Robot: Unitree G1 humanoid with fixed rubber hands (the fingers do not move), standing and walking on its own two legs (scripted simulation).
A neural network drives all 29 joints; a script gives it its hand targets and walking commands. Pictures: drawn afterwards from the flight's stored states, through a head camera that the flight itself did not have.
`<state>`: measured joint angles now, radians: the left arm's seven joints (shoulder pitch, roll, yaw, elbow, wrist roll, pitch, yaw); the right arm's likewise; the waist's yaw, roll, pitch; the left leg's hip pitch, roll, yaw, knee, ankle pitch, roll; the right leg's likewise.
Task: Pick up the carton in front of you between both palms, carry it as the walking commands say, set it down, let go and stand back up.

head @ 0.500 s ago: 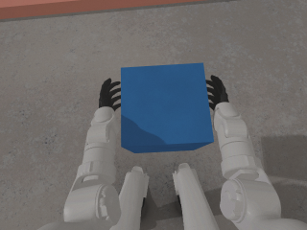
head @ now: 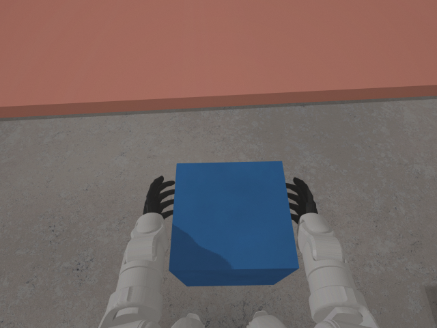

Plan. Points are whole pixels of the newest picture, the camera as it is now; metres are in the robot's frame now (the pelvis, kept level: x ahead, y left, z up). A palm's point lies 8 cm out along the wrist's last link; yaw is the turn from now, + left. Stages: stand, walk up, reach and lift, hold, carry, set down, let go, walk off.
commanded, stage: reach and lift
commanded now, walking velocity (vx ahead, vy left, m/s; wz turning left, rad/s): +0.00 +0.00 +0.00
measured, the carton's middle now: (229, 230) +0.32 -0.01 -0.10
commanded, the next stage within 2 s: hold in 1.32 s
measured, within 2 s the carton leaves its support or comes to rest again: neither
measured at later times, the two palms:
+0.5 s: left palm (135, 207) +0.30 +0.15 +0.07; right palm (319, 211) +0.29 -0.15 +0.06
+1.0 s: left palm (135, 199) +0.30 +0.15 +0.08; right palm (321, 202) +0.30 -0.15 +0.07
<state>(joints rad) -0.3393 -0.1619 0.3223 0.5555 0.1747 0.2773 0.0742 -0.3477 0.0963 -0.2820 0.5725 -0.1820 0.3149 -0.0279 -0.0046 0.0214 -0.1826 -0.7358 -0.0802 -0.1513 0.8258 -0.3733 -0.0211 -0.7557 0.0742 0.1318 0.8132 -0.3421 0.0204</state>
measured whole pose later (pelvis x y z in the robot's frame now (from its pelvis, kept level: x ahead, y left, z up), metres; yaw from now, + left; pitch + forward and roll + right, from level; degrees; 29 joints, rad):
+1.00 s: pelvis +0.01 +0.00 +0.05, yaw +0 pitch -4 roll +0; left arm -0.30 -0.16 0.28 0.35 0.29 0.63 -0.01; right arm -0.27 0.15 -0.24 0.33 -0.29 0.67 -0.01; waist 0.00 0.01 -0.02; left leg -0.11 -0.04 -0.15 0.40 -0.22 -0.01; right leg -0.13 0.05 0.13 0.39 -0.19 0.01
